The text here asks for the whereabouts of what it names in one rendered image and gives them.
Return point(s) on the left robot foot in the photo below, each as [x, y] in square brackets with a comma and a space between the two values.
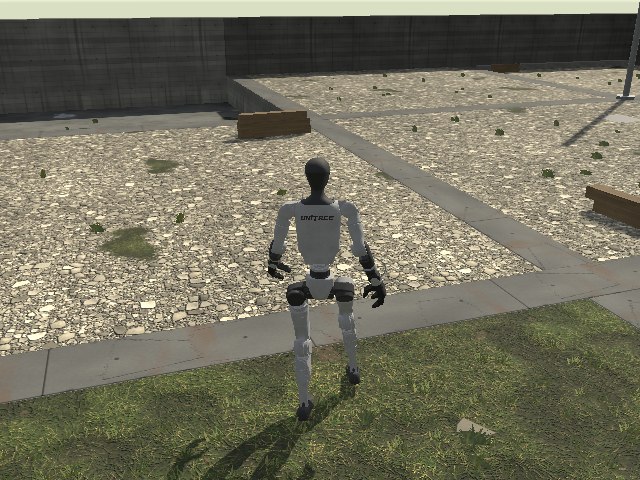
[304, 412]

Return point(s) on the robot right hand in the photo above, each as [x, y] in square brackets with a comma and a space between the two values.
[380, 293]

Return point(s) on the right robot upper arm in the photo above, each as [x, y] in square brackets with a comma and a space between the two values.
[350, 211]

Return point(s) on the robot right forearm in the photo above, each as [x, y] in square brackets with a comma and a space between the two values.
[370, 268]

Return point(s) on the robot left hand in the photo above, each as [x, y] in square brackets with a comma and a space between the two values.
[281, 266]

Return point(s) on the robot left forearm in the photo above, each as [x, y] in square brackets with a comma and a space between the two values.
[274, 259]

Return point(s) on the left robot upper arm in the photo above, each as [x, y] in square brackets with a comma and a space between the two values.
[286, 212]

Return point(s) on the robot torso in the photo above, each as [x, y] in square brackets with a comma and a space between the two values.
[318, 230]

